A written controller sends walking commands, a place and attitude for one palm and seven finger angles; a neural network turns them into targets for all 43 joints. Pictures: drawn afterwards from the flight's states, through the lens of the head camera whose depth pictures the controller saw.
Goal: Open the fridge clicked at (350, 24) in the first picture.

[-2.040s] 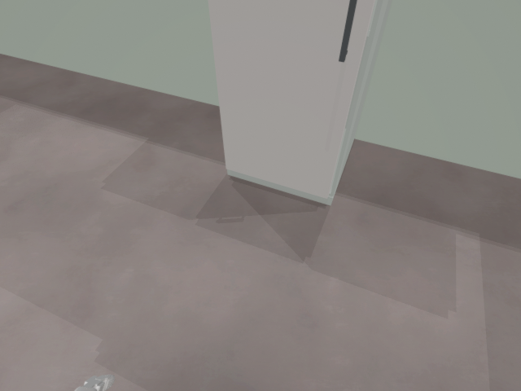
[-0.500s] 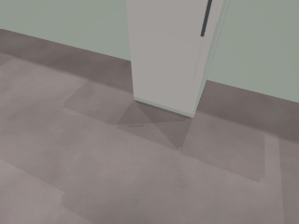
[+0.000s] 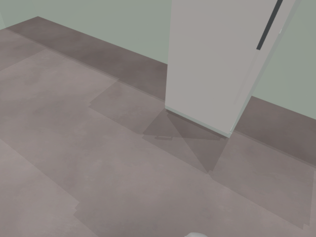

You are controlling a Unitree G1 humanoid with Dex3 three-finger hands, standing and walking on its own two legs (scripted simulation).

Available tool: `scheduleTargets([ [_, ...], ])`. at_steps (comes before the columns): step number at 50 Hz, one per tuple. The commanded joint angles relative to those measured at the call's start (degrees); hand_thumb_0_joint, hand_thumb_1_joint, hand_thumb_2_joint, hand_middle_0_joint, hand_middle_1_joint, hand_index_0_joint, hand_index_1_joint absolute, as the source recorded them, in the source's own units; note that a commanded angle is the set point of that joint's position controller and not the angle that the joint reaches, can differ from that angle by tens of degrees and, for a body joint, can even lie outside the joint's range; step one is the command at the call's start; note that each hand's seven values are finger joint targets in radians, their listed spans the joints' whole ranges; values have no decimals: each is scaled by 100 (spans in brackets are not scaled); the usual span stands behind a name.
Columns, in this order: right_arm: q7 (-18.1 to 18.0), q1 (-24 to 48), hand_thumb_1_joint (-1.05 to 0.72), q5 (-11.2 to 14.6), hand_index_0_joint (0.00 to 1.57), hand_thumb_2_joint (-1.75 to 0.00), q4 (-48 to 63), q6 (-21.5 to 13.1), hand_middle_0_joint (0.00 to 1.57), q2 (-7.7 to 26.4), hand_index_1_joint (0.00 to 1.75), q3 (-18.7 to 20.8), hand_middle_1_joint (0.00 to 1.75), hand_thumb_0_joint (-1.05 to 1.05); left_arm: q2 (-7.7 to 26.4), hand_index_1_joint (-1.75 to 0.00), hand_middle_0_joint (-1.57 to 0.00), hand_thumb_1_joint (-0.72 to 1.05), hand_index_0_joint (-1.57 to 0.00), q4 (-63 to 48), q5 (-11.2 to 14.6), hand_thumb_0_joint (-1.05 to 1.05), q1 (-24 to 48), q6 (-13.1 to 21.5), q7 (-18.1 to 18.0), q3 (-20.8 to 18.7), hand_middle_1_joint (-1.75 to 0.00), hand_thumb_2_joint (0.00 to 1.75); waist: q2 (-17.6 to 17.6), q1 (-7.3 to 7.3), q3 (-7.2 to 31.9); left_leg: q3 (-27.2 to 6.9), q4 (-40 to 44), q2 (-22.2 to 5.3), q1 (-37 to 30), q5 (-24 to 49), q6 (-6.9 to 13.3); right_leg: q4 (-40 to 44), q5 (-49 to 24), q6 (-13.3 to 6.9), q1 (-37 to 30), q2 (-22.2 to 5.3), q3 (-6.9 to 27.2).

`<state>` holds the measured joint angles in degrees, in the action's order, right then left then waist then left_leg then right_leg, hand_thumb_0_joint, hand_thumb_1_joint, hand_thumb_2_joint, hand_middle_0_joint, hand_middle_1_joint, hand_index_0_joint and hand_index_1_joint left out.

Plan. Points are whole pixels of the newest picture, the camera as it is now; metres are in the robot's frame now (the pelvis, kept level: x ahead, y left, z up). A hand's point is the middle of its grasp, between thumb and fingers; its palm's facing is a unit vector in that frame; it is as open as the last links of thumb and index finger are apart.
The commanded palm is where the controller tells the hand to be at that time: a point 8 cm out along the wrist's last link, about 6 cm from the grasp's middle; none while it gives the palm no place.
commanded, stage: walk to a spot facing it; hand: right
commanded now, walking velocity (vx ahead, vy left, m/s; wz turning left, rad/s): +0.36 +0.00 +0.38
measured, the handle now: (272, 17) +0.92 -0.48 +0.16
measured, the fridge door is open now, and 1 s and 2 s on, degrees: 0 0 0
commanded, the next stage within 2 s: none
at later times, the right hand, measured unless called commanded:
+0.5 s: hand (240, 186) +0.32 -0.28 -0.17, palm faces -0.17 +0.97 -0.20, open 7.4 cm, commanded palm none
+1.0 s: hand (191, 139) +0.51 -0.14 -0.17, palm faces -0.49 +0.84 -0.21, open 7.4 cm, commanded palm none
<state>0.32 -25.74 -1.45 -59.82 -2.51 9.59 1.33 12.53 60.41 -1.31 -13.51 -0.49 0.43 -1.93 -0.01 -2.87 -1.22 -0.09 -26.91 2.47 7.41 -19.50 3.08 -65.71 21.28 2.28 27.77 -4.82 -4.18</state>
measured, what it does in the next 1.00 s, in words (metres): walks ahead, turning left: right foot, then left foot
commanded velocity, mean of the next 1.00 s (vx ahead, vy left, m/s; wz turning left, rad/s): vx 0.12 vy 0.00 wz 0.56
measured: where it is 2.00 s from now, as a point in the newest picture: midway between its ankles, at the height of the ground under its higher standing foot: (169, 210)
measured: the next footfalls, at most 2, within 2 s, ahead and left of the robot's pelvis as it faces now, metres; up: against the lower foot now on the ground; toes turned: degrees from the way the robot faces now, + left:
right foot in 0.26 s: +0.27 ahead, -0.16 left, +0.00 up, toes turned +0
left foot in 0.84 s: +0.37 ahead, +0.09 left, +0.00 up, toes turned +34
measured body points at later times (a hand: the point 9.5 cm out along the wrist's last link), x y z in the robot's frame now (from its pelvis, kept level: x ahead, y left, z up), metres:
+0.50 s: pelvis +0.21 -0.09 +0.00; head +0.22 -0.12 +0.45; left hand +0.20 +0.16 -0.12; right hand +0.32 -0.33 -0.15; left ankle +0.18 +0.05 -0.62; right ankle +0.23 -0.16 -0.74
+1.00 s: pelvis +0.34 -0.02 -0.01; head +0.38 +0.01 +0.43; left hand +0.25 +0.20 -0.17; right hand +0.54 -0.18 -0.16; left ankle +0.34 +0.06 -0.74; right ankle +0.35 -0.18 -0.64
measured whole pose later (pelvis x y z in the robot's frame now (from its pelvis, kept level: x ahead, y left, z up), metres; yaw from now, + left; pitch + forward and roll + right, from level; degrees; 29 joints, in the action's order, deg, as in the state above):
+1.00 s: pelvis +0.34 -0.02 -0.01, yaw +31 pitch +0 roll +0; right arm -0.6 -9.0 -0.7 -52.3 1.0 10.2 2.9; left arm 9.9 55.2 -0.9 -12.6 -2.4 -1.2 -2.5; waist -0.6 1.3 -6.6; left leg 4.4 -34.0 2.3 20.8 -13.6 4.4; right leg -71.4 25.4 4.5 26.8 -7.4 -3.8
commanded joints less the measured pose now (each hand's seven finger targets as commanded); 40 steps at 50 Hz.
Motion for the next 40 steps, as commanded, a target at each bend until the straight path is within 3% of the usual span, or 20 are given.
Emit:
scheduleTargets([
  [1, -116, -327, -90, 8, 20, -90, 146, -183, 20, 975, 30, 243, 30, 0, 297, -30, -20, 90, -20, -842, 22, 0, 789, 229, 69, -156, -30, 90, 391, 155, -467, -1612, 1460, -1461, -127, 1906, 798, 337, -769, 112, 1135, -176, 101],
  [5, -167, -401, -90, -15, 20, -90, 53, -195, 20, 910, 30, 262, 30, 0, 178, -30, -20, 90, -20, -1081, 43, 0, 1177, 278, 123, -147, -30, 90, 725, 75, -431, -1304, 1351, -1298, -443, 2434, 682, 1323, -1039, 85, 1110, -128, -39],
  [9, -191, -225, -90, -30, 20, -90, 76, -145, 20, 1000, 30, 330, 30, 0, 148, -30, -20, 90, -20, -1172, 80, 0, 1231, 380, 120, -133, -30, 90, 954, 76, -328, -1266, 1019, -1302, -110, 2922, 526, 2594, -887, -92, -199, 83, -141],
  [10, -182, -104, -90, -16, 20, -90, 113, -152, 20, 1072, 30, 356, 30, 0, 227, -30, -20, 90, -20, -1069, 76, 0, 865, 410, 78, -166, -30, 90, 862, 276, -156, -1178, 628, -1208, -87, 3428, 481, 2931, -925, -134, -744, 252, -252],
  [11, -180, 45, -90, 8, 20, -90, 147, -156, 20, 1092, 30, 389, 30, 0, 353, -30, -20, 90, -20, -839, 53, 0, 125, 443, 7, -209, -30, 90, 732, 604, 131, -1029, -105, -1036, 116, 3745, 361, 3404, -1252, -187, -1678, 338, -246],
  [12, -159, 4, -90, 39, 20, -90, 159, -160, 20, 968, 30, 397, 30, 0, 695, -30, -20, 90, -20, -558, 20, 0, -764, 462, -82, -295, -30, 90, 322, 913, 675, -933, -1267, -810, 617, 3295, 214, 3585, -1423, -256, -3046, 40, -4],
  [13, -94, -315, -90, 111, 20, -90, 239, -122, 20, 592, 30, 385, 30, 0, 1455, -30, -20, 90, -20, -413, -66, 0, -1498, 485, -138, -483, -30, 90, -1276, 1064, 1475, -289, -3109, -66, 1873, 733, -71, 3665, -1450, -655, -4451, -1549, 1877],
  [14, -50, -220, -90, 116, 20, -90, 397, -145, 20, 463, 30, 344, 30, 0, 1675, -30, -20, 90, -20, -358, -29, 0, -1818, 457, -138, -476, -30, 90, -1968, 1012, 1655, -288, -4704, 210, 2667, -1405, -149, 4681, -1350, -1065, -4374, -2594, 3468],
  [15, -69, 85, -90, 67, 20, -90, 431, -113, 20, 624, 30, 388, 30, 0, 1381, -30, -20, 90, -20, -490, 10, 0, -1192, 406, -124, -389, -30, 90, -1184, 808, 969, -514, -5148, -251, 2710, -1158, -63, 5123, -183, -1191, -3332, -2653, 3293],
  [17, 42, 575, -90, -18, 20, -90, 485, -16, 20, 514, 30, 415, 30, 0, 621, -30, -20, 90, -20, -665, 6, 0, -358, 489, -139, -219, -30, 90, -811, 456, -186, -334, -5302, -658, 2873, -103, -157, 5397, 96, -795, -1822, -2041, 2184],
  [18, 122, 593, -90, -31, 20, -90, 475, 49, 20, 450, 30, 407, 30, 0, 368, -30, -20, 90, -20, -624, 28, 0, -161, 541, -160, -123, -30, 90, -716, 264, -444, -199, -5089, -797, 2611, 169, -192, 5444, -172, -669, -1379, -1814, 1612],
  [20, 152, 290, -90, -64, 20, -90, 409, 238, 20, 270, 30, 409, 30, 0, 201, -30, -20, 90, -20, -551, 14, 0, -235, 594, -170, -100, -30, 90, -993, 44, -419, -107, -4871, -739, 2385, 592, -273, 5355, -1099, -294, -1050, -1359, 409],
  [22, 149, 256, -90, -52, 20, -90, 448, 364, 20, 288, 30, 437, 30, 0, 185, -30, -20, 90, -20, -533, 57, 0, -233, 611, -198, -101, -30, 90, -1010, -29, -354, -71, -4852, -758, 2579, 935, -364, 5368, -1708, -284, -1141, -1276, -126],
  [23, 143, 374, -90, -68, 20, -90, 486, 389, 20, 250, 30, 461, 30, 0, 45, -30, -20, 90, -20, -520, 63, 0, -392, 615, -213, -114, -30, 90, -804, 7, -347, -28, -4837, -766, 2632, 1141, -396, 5315, -2218, -201, -1176, -1210, -252],
  [25, 148, 565, -90, -66, 20, -90, 615, 451, 20, 273, 30, 465, 30, 0, 179, -30, -20, 90, -20, -520, 64, 0, -484, 601, -225, -110, -30, 90, -584, 11, -351, 14, -4758, -777, 2986, 1268, -479, 5227, -2953, -269, -1426, -1272, -459],
  [29, 178, 1268, -90, -56, 20, -90, 916, 493, 20, 305, 30, 430, 30, 0, 376, -30, -20, 90, -20, -451, 46, 0, -714, 534, -235, -133, -30, 90, -438, 179, -399, 240, -3861, -833, 3367, 1298, -574, 5000, -3815, -636, -2123, -1396, -650],
  [33, 183, 2020, -90, -18, 20, -90, 1173, 476, 20, 348, 30, 360, 30, 0, 517, -30, -20, 90, -20, -343, -3, 0, -1029, 429, -237, -186, -30, 90, -563, 502, -414, 555, -2616, -775, 3187, 924, -533, 4692, -4273, -852, -2705, -1506, -840],
  [36, 158, 2169, -90, -1, 20, -90, 1271, 437, 20, 346, 30, 339, 30, 0, 616, -30, -20, 90, -20, -332, -29, 0, -1031, 339, -229, -237, -30, 90, -686, 536, -312, 721, -1864, -651, 2818, 546, -392, 4337, -4684, -877, -2989, -1646, -1095],
  [38, 124, 1951, -90, -6, 20, -90, 1260, 382, 20, 462, 30, 365, 30, 0, 728, -30, -20, 90, -20, -369, -17, 0, -984, 289, -209, -292, -30, 90, -726, 426, -86, 834, -1541, -459, 2254, 304, -256, 3752, -5382, -807, -3025, -1725, -1195],
  [40, 99, 1134, -90, -41, 20, -90, 1075, 257, 20, 702, 30, 443, 30, 0, 832, -30, -20, 90, -20, -510, 17, 0, -858, 256, -179, -316, -30, 90, -621, 7, 438, 909, -779, -225, 847, 646, -104, 2329, -5479, -527, -2614, -1576, -1376],
])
